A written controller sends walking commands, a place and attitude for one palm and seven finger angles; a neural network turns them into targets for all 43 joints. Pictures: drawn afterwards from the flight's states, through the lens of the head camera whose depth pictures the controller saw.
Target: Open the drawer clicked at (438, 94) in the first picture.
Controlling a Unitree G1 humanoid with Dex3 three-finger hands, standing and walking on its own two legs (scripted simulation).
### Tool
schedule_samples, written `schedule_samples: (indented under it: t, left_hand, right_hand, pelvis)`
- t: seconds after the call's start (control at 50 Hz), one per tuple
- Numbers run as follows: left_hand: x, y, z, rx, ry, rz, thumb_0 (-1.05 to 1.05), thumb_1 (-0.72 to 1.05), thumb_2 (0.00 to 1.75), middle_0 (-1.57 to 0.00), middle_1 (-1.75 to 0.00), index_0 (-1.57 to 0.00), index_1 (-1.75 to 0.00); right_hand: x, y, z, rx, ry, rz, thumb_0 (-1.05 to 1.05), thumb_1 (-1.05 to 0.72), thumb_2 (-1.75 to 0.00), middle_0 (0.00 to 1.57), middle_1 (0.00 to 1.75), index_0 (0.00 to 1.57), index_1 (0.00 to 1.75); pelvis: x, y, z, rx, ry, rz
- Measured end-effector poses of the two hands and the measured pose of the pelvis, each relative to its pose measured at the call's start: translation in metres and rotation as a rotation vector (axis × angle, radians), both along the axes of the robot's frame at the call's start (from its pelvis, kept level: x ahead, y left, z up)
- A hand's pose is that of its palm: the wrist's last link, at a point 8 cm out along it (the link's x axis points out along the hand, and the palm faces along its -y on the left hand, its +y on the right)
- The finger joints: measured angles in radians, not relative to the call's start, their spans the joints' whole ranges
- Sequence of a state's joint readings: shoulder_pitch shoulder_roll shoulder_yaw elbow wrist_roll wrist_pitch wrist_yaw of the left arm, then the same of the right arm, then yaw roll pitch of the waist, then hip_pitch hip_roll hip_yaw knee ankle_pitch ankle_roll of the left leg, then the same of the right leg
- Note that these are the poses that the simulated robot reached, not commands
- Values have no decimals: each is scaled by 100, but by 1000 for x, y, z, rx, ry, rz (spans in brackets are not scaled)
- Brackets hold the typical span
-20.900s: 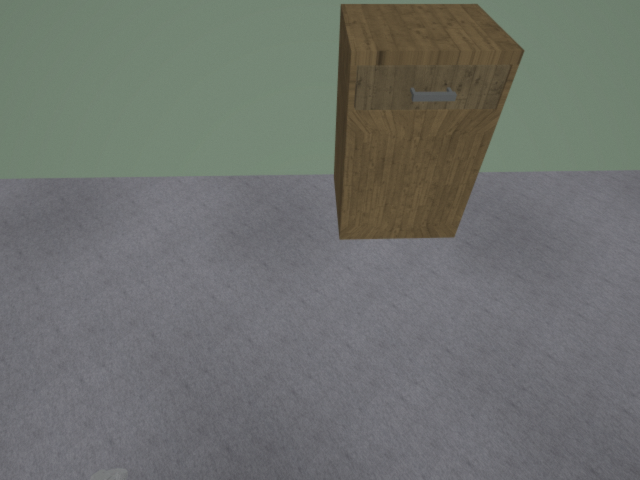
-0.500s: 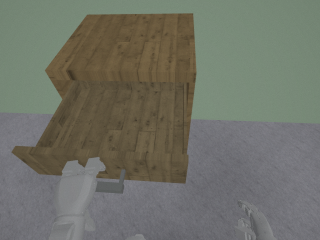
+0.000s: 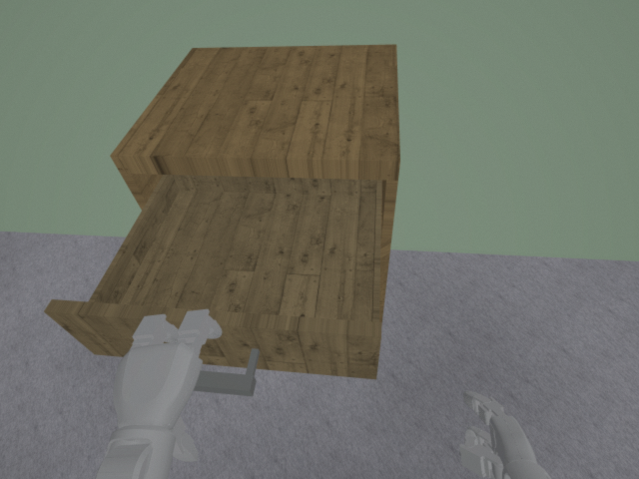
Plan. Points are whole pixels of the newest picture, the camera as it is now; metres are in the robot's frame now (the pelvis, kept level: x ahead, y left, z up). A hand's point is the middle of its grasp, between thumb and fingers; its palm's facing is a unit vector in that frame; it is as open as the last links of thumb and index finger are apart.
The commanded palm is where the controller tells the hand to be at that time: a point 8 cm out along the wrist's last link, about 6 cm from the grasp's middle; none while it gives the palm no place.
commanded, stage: lift the hand off the handle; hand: left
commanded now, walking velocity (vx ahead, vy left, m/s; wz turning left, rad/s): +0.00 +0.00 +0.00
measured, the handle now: (210, 367) +0.27 +0.19 -0.04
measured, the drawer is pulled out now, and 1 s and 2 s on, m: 0.29 0.29 0.29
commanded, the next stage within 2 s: draw the hand back to the body in 1.20 s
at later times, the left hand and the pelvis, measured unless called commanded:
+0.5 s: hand (171, 375) +0.22 +0.20 +0.06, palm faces +0.05 -0.14 -0.99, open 13.8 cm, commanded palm +0.20 +0.20 +0.11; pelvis +0.00 -0.01 +0.02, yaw +0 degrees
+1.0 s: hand (152, 360) +0.22 +0.20 +0.09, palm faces +0.08 -0.16 -0.98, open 13.8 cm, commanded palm +0.19 +0.20 +0.15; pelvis +0.01 +0.00 +0.03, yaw -1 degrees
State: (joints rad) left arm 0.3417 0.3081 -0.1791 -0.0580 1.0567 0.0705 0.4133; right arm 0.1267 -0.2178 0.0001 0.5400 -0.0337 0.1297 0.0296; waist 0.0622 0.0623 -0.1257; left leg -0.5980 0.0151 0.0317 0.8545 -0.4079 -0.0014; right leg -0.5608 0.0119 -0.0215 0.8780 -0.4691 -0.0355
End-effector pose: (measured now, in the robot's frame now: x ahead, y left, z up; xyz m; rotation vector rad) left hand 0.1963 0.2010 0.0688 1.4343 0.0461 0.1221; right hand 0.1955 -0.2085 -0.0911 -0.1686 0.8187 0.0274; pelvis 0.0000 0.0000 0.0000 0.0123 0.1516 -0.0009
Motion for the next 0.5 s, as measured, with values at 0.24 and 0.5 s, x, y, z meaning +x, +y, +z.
schedule_samples:
  t: [0.24, 0.5]
  left_hand:
    - [-6, -2, 20, -3, -4, -6, 0, -49, 30, -32, -120, -32, -121]
    - [-1, 1, 40, -10, 2, -11, 0, -49, 30, -32, -120, -32, -121]
  right_hand:
    - [-1, -12, 9, -2, -14, -11, 1, -91, -90, 20, 30, 19, 30]
    - [5, -15, 19, -6, -38, -15, 1, -91, -90, 20, 30, 19, 30]
  pelvis:
    - [2, -6, 8, 6, -28, -8]
    - [1, -9, 16, 8, -53, -6]
